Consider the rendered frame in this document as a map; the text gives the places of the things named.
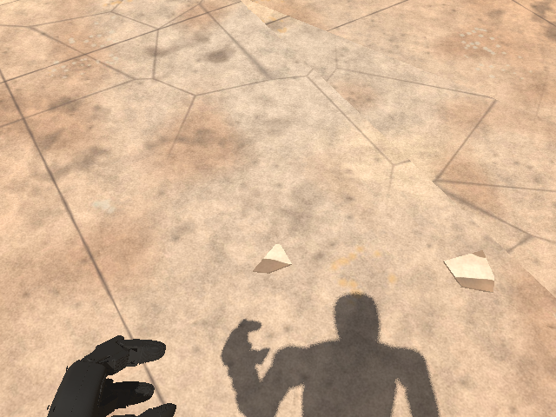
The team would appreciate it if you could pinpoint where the left robot hand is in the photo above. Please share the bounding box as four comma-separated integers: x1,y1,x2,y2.
47,335,176,417

